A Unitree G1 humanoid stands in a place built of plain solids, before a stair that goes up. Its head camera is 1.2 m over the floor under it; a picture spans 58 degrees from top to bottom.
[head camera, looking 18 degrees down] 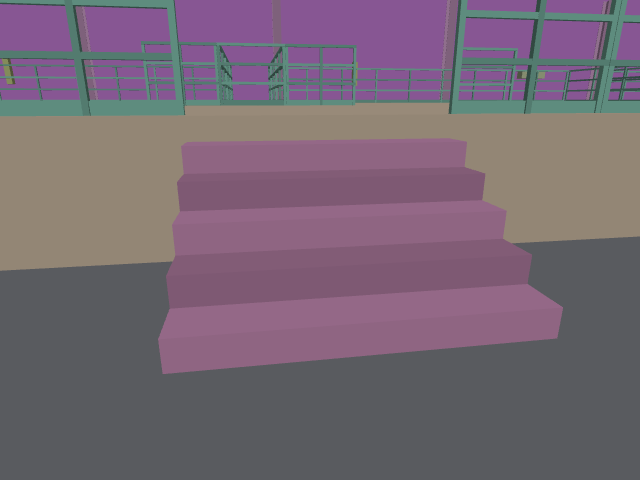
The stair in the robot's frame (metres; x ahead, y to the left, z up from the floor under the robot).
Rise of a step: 0.18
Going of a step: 0.30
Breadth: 2.00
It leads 9 degrees to the left of straight ahead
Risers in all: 6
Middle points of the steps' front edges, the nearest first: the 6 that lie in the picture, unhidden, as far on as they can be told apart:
1.86 -0.26 0.18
2.15 -0.22 0.36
2.45 -0.17 0.55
2.74 -0.12 0.73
3.04 -0.08 0.91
3.34 -0.03 1.09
